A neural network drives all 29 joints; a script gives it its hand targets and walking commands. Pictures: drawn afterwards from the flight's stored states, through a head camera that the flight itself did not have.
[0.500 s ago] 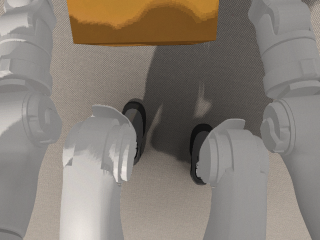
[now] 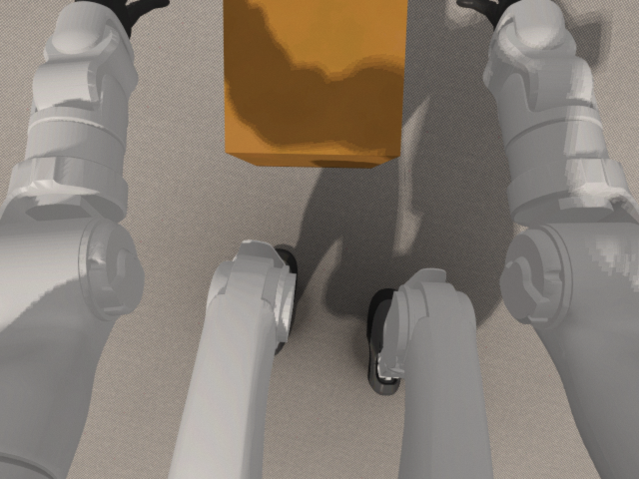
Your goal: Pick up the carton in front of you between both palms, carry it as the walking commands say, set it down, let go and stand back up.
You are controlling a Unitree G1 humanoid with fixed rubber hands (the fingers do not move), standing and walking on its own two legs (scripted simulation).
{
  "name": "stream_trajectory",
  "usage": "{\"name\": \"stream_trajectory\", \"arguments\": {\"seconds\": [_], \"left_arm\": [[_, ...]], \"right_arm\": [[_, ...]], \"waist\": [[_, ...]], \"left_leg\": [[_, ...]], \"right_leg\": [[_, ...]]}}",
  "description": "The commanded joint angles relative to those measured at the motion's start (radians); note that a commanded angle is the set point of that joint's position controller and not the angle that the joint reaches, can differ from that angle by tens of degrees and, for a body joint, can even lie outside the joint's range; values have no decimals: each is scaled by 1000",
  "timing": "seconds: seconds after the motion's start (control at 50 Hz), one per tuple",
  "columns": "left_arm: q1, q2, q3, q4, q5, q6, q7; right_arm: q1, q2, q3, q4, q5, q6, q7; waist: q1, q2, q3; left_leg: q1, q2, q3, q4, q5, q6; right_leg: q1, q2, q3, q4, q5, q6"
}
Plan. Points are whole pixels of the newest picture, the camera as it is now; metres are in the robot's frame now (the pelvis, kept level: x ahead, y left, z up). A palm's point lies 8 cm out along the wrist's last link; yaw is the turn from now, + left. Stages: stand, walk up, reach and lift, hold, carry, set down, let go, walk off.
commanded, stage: set down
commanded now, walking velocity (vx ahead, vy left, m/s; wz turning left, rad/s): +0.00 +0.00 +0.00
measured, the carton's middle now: (314, 93) +0.53 +0.10 -0.32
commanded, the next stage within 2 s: let go in 0.60 s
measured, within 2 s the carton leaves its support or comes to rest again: neither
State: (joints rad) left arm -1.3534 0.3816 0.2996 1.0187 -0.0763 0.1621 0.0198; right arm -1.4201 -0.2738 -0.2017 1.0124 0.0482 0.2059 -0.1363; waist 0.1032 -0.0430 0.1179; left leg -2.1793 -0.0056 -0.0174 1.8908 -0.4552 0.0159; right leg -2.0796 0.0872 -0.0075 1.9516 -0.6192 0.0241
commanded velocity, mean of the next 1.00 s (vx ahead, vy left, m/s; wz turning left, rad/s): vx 0.00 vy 0.00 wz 0.00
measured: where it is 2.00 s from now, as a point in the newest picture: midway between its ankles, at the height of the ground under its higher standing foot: (328, 339)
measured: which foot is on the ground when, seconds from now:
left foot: down 0.00-1.00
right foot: down 0.00-1.00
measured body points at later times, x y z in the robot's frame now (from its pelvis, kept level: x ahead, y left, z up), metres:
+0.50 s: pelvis +0.03 +0.00 +0.13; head +0.34 +0.05 +0.45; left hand +0.53 +0.31 +0.03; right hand +0.60 -0.09 +0.03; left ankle +0.13 +0.11 -0.41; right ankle +0.09 -0.12 -0.41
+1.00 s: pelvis +0.07 +0.02 +0.26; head +0.32 +0.05 +0.63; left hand +0.43 +0.30 +0.14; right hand +0.49 -0.13 +0.14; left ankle +0.13 +0.11 -0.41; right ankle +0.09 -0.12 -0.41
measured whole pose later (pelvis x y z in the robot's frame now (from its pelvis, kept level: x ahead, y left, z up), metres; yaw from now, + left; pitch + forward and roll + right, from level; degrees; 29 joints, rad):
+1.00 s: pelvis +0.07 +0.02 +0.26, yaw +2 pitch +35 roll -2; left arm -0.57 0.27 0.24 0.64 0.06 0.11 -0.12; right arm -0.59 -0.12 -0.21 0.60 -0.09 0.14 -0.08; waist 0.06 -0.02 -0.03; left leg -1.22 -0.03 -0.01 0.84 -0.24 0.04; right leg -1.14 0.04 0.05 0.86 -0.34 0.03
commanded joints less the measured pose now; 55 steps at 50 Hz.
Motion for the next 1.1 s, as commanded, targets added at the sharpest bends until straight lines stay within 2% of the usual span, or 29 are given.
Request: {"name": "stream_trajectory", "arguments": {"seconds": [0.0, 0.1, 0.22, 0.42, 0.56, 0.62, 0.7, 0.76, 0.88, 1.08], "left_arm": [[-217, 133, 31, -129, 19, -11, -2], [-179, 161, 43, -218, 11, 12, -8], [-125, 155, 35, -295, -7, 45, -30], [-47, 108, 53, -265, 31, 28, -55], [-10, 86, 82, -247, 70, -2, -66], [28, 70, 91, -236, 97, -12, -75], [155, 60, 85, -265, 140, -17, -98], [294, 57, 59, -329, 173, -20, -120], [540, 33, -11, -469, 161, -49, -136], [970, -60, -106, -503, 90, -128, -126]], "right_arm": [[-228, -93, -9, -131, -9, -13, 3], [-214, -91, 18, -242, 8, 10, -2], [-163, -90, 10, -324, 3, 42, 1], [-51, -62, -38, -266, -34, 19, 31], [-17, -43, -50, -259, -58, -7, 51], [28, -23, -66, -254, -89, -13, 57], [175, 17, -81, -296, -143, -11, 44], [324, 54, -75, -375, -171, -13, 29], [567, 76, -23, -527, -148, -59, 34], [992, 67, 14, -496, -130, -155, 99]], "waist": [[44, 39, -1099], [62, 3, -1254], [48, -9, -1322], [25, 34, -1205], [29, 23, -1161], [19, 12, -1142], [5, 12, -1191], [0, 28, -1207], [2, 77, -1074], [-43, 87, -833]], "left_leg": [[854, -28, 49, -173, 310, -38], [972, -43, 58, -248, 413, -36], [1083, -55, 58, -349, 500, -36], [1198, -49, 40, -552, 530, -44], [1284, -41, 31, -701, 552, -41], [1316, -38, 29, -761, 547, -39], [1435, -38, 31, -833, 602, -32], [1555, -38, 27, -884, 660, -24], [1799, -17, -23, -993, 724, -15], [1989, 13, -82, -1131, 772, -26]], "right_leg": [[274, 40, -71, -237, 132, 7], [404, 50, -73, -319, 203, 16], [519, 55, -67, -427, 277, 20], [578, 39, -42, -641, 317, 24], [691, 24, -25, -795, 354, 30], [750, 18, -20, -857, 370, 34], [868, 17, -18, -941, 445, 41], [943, 18, -18, -1001, 498, 42], [968, 7, -13, -1121, 467, 28], [1084, -14, 10, -1268, 443, 7]]}}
